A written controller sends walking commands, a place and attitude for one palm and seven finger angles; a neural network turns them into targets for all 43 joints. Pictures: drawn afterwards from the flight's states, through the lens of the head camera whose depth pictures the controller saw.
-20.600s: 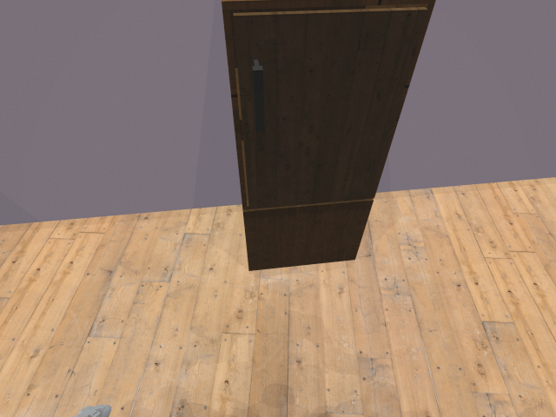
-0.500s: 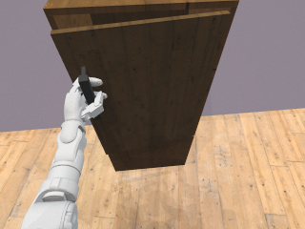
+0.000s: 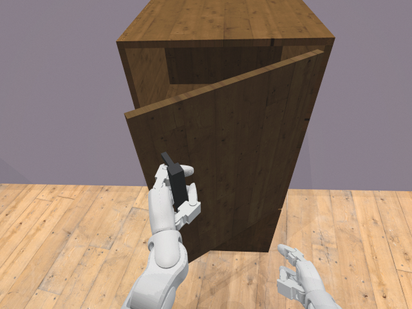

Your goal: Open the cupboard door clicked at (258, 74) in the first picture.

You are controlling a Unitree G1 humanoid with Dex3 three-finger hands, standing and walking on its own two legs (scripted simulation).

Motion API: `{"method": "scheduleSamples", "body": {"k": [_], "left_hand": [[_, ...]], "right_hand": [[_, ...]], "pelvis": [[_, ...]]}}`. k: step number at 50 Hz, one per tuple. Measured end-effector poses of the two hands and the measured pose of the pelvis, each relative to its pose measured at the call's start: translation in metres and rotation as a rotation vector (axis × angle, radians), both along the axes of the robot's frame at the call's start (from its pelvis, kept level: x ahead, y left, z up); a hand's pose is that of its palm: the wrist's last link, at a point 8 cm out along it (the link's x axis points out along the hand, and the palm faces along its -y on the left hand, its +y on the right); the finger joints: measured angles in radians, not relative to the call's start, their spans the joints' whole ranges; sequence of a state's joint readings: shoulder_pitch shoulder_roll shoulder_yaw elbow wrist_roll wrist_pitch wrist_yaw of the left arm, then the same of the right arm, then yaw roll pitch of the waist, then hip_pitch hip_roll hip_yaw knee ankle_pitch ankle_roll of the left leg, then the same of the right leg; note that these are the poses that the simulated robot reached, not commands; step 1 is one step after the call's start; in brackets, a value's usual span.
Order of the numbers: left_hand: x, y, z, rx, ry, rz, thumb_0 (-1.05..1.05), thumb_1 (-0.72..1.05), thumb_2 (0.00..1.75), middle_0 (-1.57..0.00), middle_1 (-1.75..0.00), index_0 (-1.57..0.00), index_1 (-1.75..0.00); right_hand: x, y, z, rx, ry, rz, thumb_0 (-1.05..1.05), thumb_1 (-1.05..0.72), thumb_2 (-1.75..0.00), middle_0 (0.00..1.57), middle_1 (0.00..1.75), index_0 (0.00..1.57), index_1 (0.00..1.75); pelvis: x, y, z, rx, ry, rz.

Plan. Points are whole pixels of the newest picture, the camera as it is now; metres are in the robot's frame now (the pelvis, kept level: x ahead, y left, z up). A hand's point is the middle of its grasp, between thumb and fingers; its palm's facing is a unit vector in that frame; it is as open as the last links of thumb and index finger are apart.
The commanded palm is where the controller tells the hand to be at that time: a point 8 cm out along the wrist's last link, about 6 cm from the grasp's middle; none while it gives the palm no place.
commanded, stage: pull the door open along its arc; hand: left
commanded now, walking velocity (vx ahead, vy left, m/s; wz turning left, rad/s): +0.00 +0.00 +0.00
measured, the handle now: (175, 188) +0.33 +0.08 +0.09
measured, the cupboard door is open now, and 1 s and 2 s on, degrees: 34 34 38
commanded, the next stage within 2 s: open thumb and fingers to let go in 0.12 s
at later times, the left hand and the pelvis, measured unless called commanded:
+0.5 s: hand (196, 208) +0.28 +0.04 +0.10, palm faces +0.36 -0.93 -0.04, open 7.6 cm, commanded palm +0.22 +0.06 +0.09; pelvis +0.00 -0.04 +0.00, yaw +0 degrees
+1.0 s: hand (191, 211) +0.27 +0.04 +0.10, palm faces +0.31 -0.95 -0.03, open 15.0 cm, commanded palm +0.22 +0.06 +0.09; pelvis +0.00 -0.02 +0.00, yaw +0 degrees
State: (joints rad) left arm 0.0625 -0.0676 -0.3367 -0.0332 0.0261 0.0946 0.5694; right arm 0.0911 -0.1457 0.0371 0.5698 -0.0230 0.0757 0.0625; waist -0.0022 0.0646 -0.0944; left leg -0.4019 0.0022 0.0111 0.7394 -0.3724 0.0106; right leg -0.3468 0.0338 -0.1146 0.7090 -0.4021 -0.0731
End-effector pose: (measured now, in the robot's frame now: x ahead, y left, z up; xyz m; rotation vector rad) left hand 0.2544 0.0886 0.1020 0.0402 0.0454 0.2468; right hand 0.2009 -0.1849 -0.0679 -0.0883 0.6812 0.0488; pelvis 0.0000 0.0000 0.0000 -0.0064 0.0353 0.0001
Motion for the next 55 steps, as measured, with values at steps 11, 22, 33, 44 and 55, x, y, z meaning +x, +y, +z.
{"method": "scheduleSamples", "body": {"k": [11, 22, 33, 44, 55], "left_hand": [[-0.028, -0.02, 0.003, 0.001, 0.037, -0.066, -0.01, 0.66, 0.73, -0.39, -1.33, -0.4, -1.35], [-0.013, -0.009, 0.0, -0.006, -0.001, 0.133, 0.0, 0.54, 0.74, -0.37, -1.31, -0.38, -1.32], [-0.02, -0.011, -0.002, 0.0, -0.02, 0.1, 0.0, -0.06, 0.49, -0.32, -1.24, -0.33, -1.24], [-0.022, 0.0, -0.002, -0.01, -0.032, 0.108, -0.01, -0.44, 0.32, -0.27, -1.02, -0.28, -1.02], [-0.015, 0.0, -0.003, -0.006, -0.033, 0.033, -0.01, -0.5, 0.3, -0.23, -0.56, -0.23, -0.58]], "right_hand": [[-0.02, -0.035, -0.011, -0.012, 0.057, -0.029, 0.01, -0.91, -0.9, 0.21, 0.3, 0.2, 0.3], [-0.036, -0.072, -0.024, -0.079, 0.108, -0.068, 0.01, -0.91, -0.9, 0.2, 0.3, 0.2, 0.3], [-0.033, -0.072, -0.027, -0.067, 0.084, -0.081, 0.01, -0.91, -0.9, 0.2, 0.3, 0.2, 0.3], [-0.021, -0.056, -0.019, -0.067, 0.039, -0.055, 0.01, -0.91, -0.9, 0.2, 0.3, 0.2, 0.3], [-0.023, -0.036, -0.014, -0.061, 0.024, -0.055, 0.01, -0.91, -0.9, 0.2, 0.3, 0.2, 0.3]], "pelvis": [[0.002, -0.024, 0.002, 0.012, -0.04, 0.008], [-0.001, -0.039, 0.002, 0.031, -0.003, -0.001], [0.004, -0.04, 0.0, 0.036, 0.004, -0.005], [0.003, -0.031, -0.001, 0.027, 0.002, 0.0], [-0.003, -0.013, -0.002, 0.014, 0.0, -0.009]]}}
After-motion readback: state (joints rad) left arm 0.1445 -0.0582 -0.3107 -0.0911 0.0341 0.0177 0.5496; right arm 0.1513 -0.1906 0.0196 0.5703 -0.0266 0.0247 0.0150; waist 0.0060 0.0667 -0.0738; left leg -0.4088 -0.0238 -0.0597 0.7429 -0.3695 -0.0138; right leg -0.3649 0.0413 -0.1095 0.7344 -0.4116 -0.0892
